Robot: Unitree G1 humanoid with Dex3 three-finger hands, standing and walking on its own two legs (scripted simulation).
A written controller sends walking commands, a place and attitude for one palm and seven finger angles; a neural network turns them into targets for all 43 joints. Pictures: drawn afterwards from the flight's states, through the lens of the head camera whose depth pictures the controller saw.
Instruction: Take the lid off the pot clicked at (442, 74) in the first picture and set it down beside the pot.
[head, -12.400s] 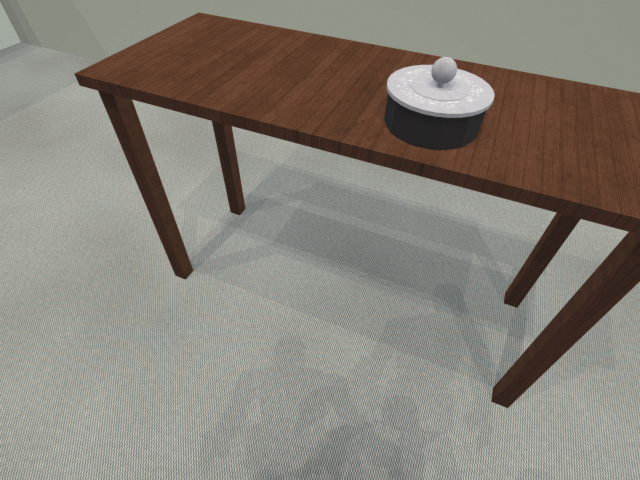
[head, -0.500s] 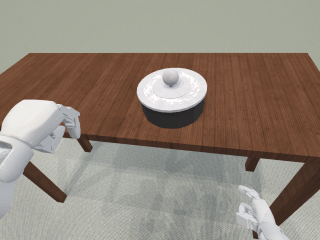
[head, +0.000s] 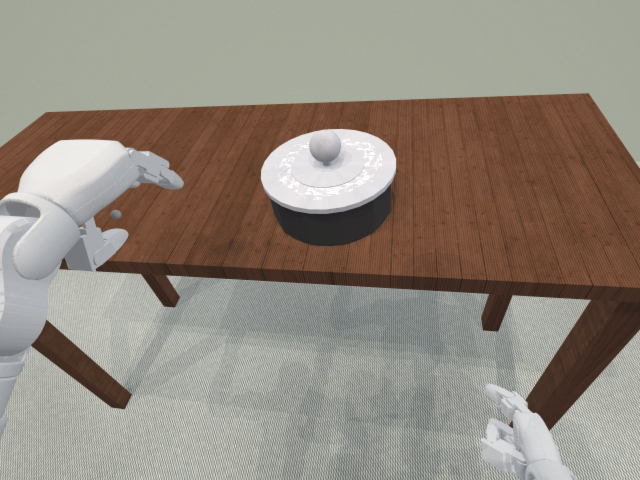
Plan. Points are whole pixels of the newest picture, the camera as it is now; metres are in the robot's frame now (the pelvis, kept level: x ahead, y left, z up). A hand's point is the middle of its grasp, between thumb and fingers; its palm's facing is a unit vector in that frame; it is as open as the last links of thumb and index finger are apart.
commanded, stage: reach forward and open the fingers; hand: left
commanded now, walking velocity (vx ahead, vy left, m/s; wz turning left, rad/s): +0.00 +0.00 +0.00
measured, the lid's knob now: (325, 146) +0.53 +0.05 +0.17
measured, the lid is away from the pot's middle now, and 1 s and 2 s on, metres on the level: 0.00 0.00 0.00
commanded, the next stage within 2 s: move the open hand above the knob in 0.24 s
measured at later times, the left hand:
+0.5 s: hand (110, 157) +0.34 +0.24 +0.28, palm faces +0.08 +0.02 -1.00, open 10.1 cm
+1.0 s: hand (232, 167) +0.39 +0.14 +0.23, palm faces +0.02 +0.09 -1.00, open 10.1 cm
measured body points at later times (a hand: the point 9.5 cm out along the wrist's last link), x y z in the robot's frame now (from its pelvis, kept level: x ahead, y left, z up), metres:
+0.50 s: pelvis +0.01 +0.00 +0.00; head +0.01 -0.06 +0.45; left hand +0.33 +0.24 +0.33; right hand +0.23 -0.22 -0.10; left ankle +0.05 +0.08 -0.74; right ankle +0.04 -0.11 -0.74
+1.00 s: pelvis +0.02 +0.00 +0.00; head +0.03 -0.05 +0.45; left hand +0.38 +0.13 +0.28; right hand +0.24 -0.21 -0.10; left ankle +0.05 +0.08 -0.74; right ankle +0.04 -0.11 -0.74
